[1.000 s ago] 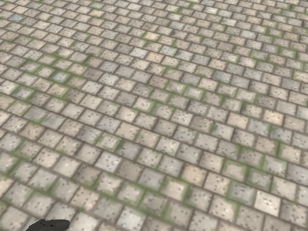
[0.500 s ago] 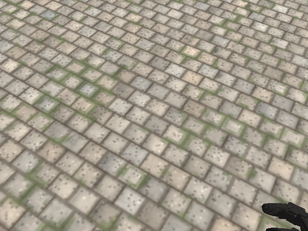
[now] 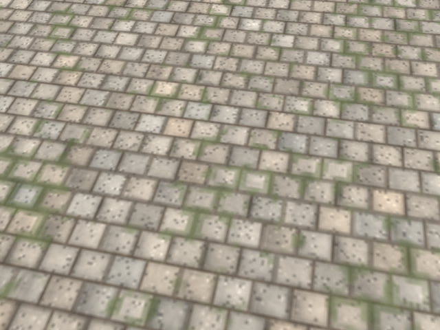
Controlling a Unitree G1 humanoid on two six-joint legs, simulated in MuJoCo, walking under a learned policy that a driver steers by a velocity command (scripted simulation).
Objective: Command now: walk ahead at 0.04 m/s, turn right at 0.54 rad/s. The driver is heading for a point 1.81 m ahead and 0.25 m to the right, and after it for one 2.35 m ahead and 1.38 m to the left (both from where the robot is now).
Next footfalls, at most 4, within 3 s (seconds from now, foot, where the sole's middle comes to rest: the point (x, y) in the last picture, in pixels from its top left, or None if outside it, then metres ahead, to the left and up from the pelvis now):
0.36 left None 0.10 0.14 -0.77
0.76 right None -0.02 -0.10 -0.77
1.18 left None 0.32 0.05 -0.77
1.72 right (333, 288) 0.55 -0.28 -0.77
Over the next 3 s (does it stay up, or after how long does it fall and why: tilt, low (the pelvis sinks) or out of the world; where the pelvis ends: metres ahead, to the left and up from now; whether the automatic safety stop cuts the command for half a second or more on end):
stays up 1.08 -0.37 0.01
